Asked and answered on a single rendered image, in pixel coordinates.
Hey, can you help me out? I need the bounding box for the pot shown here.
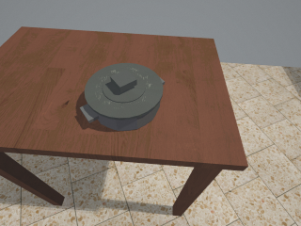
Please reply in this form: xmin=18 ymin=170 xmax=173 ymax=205
xmin=80 ymin=78 xmax=165 ymax=131

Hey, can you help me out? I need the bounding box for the table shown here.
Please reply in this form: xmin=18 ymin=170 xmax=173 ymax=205
xmin=0 ymin=26 xmax=248 ymax=217

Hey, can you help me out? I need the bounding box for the lid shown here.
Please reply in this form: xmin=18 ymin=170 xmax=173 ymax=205
xmin=84 ymin=63 xmax=164 ymax=121

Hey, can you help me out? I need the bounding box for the knob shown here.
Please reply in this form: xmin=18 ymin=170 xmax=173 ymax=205
xmin=110 ymin=70 xmax=137 ymax=92

